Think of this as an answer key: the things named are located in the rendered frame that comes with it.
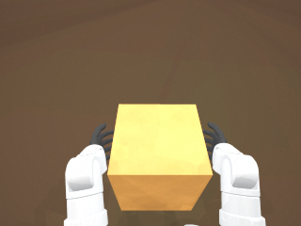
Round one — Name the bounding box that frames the robot right forearm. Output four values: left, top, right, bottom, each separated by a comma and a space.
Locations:
212, 143, 266, 226

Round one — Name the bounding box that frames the carton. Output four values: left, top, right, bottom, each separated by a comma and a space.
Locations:
107, 104, 213, 211

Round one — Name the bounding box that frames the left robot hand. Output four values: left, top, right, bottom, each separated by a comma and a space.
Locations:
89, 123, 115, 160

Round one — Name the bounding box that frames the robot left forearm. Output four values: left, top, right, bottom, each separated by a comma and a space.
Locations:
64, 144, 108, 226

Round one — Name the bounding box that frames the right robot hand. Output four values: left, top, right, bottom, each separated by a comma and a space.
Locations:
202, 122, 228, 160

